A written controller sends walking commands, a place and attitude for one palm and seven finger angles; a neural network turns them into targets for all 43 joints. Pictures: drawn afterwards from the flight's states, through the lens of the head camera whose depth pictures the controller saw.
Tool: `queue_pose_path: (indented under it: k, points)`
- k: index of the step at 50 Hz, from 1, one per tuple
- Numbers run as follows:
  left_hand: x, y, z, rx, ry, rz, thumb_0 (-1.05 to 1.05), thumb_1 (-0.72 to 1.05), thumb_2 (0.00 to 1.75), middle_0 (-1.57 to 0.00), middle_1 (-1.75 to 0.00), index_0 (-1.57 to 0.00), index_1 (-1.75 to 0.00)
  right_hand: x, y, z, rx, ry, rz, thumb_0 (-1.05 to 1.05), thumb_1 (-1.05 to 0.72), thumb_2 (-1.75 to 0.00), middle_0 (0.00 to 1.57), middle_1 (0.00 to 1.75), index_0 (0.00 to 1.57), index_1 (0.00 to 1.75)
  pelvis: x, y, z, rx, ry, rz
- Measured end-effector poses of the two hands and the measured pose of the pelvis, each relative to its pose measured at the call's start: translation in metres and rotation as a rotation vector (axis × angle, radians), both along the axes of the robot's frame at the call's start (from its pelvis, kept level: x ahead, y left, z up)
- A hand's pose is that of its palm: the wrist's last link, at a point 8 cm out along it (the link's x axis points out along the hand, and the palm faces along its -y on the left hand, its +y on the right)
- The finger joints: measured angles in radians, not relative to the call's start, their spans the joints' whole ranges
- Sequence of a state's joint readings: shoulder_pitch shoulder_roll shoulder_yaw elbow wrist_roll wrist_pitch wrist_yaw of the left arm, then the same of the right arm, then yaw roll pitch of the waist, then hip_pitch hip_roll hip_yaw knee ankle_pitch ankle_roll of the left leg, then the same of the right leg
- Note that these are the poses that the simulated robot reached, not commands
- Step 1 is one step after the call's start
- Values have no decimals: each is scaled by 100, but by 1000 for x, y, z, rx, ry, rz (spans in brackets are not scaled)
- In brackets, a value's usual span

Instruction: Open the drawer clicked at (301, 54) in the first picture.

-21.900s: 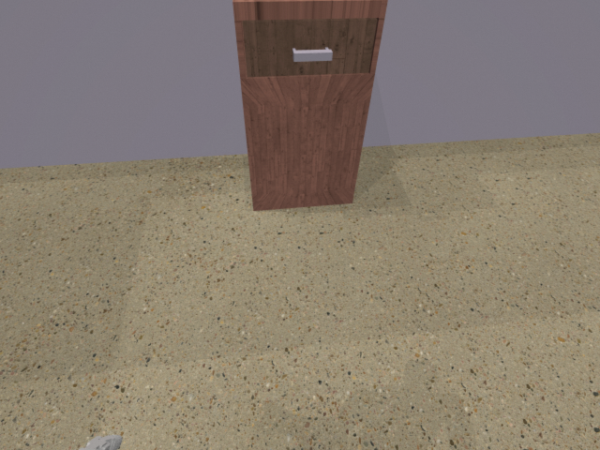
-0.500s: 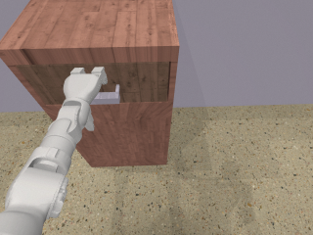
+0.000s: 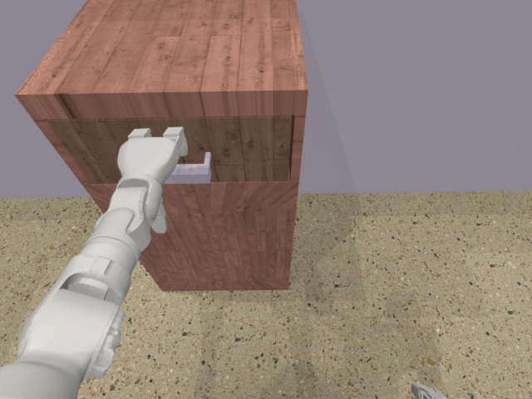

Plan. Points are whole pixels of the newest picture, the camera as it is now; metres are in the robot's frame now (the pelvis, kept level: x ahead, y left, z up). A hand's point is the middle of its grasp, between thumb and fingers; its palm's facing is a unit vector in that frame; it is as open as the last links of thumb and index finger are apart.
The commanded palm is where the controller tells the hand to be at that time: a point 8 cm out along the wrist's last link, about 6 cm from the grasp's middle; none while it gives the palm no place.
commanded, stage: re-aim the fingers above the handle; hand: left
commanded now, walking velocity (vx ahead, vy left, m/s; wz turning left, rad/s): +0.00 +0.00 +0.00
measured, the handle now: (178, 165) +0.54 +0.17 +0.00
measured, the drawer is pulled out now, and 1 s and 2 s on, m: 0.00 0.00 0.00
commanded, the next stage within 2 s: lower the fingers behind the handle in 0.46 s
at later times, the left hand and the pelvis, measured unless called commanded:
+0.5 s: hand (165, 176) +0.47 +0.17 +0.05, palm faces -0.05 -0.02 -1.00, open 13.9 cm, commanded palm +0.44 +0.18 +0.12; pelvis +0.01 +0.00 +0.00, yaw -1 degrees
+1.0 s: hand (171, 188) +0.46 +0.17 +0.03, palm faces -0.05 -0.02 -1.00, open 13.9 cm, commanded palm +0.44 +0.17 +0.09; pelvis +0.01 +0.00 -0.01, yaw +0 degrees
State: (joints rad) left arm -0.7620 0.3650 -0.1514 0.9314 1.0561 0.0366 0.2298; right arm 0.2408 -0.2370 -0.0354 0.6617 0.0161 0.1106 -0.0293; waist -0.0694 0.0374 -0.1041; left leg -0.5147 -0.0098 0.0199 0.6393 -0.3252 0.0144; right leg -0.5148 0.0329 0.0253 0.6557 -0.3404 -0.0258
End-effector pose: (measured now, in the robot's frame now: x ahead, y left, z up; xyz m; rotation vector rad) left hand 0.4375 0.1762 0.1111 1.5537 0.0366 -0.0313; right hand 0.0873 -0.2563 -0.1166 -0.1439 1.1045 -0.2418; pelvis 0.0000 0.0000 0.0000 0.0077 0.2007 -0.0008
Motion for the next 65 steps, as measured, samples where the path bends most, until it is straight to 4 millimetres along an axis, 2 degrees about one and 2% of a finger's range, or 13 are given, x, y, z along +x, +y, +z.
queue_pose_path:
  k: [6,15,19,23,28,33,40,45,57,65]
  points:
    - [1,10,-9,12,10,-15,0,-49,30,-32,-120,-32,-120,-20,-8,-4,-23,66,-17,0,-91,-90,21,30,20,30,2,-2,-1,-4,16,8]
    - [15,-11,4,-22,-65,-69,0,-49,30,-32,-120,-32,-120,-42,-11,-10,-13,141,-55,0,-91,-90,20,30,20,30,9,1,-2,-7,32,6]
    - [20,-13,4,-14,-60,-26,0,-49,30,-32,-120,-32,-120,-43,-7,-11,10,137,-71,1,-91,-90,20,30,20,30,11,2,-2,-4,34,-10]
    - [18,-8,-2,-7,-18,14,0,-49,30,-32,-120,-32,-120,-39,-3,-11,27,121,-77,1,-91,-90,20,30,20,30,12,1,0,-1,29,-20]
    - [7,-3,-10,-5,18,-3,0,-49,30,-32,-120,-32,-120,-27,-2,-8,22,94,-61,1,-91,-90,20,30,20,30,12,0,1,-2,19,-11]
    - [-2,-7,-7,-11,-18,-65,0,-49,30,-32,-120,-32,-120,-13,-5,-6,3,66,-27,0,-91,-90,20,30,20,30,10,0,0,-4,13,5]
    - [1,-9,-16,6,-28,-29,0,-49,30,-32,-120,-32,-120,-3,-8,-6,-3,39,-1,0,-91,-90,20,30,20,30,5,-2,-3,-3,27,11]
    - [5,-9,-24,5,-8,-8,0,-49,30,-32,-120,-32,-120,-10,-9,-8,-6,52,-14,0,-91,-90,20,30,20,30,4,-3,-5,-2,43,5]
    - [1,-5,-36,-13,-19,-25,0,-49,30,-31,-120,-32,-120,-43,-10,-15,-4,132,-57,0,-91,-90,20,30,20,30,6,-3,-8,-5,58,-3]
    - [3,-7,-38,9,-42,-18,0,-49,30,-32,-124,-32,-120,-51,-10,-16,-7,145,-61,0,-91,-90,20,30,20,30,1,-2,-10,-7,71,0]
